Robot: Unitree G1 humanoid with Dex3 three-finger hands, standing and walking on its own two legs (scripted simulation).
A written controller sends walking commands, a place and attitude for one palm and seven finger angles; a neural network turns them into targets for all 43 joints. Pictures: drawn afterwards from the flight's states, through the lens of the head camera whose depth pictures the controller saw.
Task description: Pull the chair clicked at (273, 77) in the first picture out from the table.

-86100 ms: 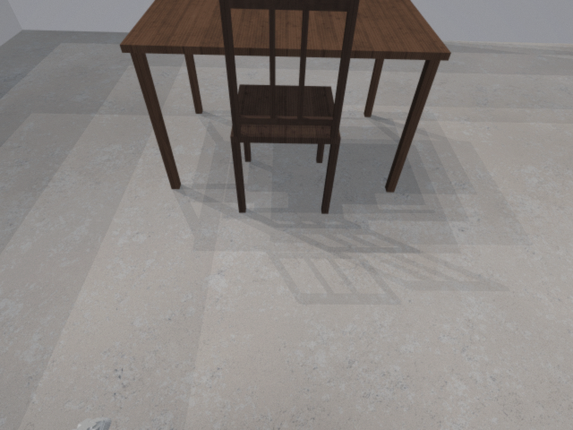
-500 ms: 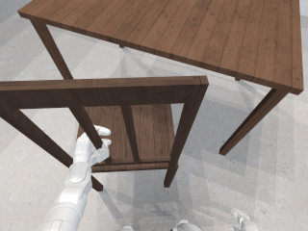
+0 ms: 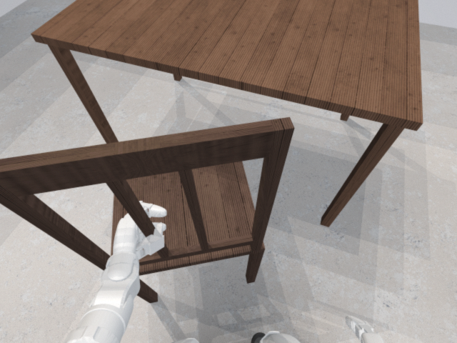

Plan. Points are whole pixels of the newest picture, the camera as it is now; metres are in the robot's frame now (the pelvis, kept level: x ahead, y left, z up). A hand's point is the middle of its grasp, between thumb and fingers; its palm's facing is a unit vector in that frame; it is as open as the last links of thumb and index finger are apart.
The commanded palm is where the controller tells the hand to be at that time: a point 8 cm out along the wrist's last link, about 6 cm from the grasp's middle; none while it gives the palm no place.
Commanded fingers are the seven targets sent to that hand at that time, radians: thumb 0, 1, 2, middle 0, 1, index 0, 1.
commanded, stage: step backward, pulling the chair out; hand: left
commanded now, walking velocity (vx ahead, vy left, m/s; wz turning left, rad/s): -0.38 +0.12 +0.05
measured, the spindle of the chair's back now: (146, 225) +0.33 +0.17 -0.05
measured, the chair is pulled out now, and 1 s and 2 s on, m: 0.33 0.50 0.62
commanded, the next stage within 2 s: stop walking, hand still on the chair in 1.22 s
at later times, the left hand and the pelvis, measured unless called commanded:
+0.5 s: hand (157, 276) +0.24 +0.14 -0.07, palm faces +0.05 -0.98 -0.18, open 5.1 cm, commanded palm +0.20 +0.19 -0.07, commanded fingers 0.00 0.90 0.90 -0.50 -1.45 -0.50 -1.45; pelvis -0.09 +0.00 +0.00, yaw -3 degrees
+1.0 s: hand out of the picture +0.13 +0.13 -0.06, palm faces -0.02 -0.99 -0.17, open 5.1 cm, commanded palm +0.11 +0.18 -0.06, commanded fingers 0.00 0.90 0.90 -0.50 -1.45 -0.50 -1.45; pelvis -0.18 +0.01 +0.00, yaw -2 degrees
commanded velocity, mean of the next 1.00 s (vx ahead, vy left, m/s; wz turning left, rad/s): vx -0.38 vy -0.04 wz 0.06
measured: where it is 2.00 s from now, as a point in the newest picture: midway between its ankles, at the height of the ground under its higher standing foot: outside the picture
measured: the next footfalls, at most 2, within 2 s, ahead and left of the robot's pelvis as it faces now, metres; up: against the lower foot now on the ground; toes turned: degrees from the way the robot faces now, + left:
right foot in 0.38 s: -0.04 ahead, -0.11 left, +0.00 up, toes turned -3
left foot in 0.76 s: -0.19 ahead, +0.14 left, +0.00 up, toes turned -1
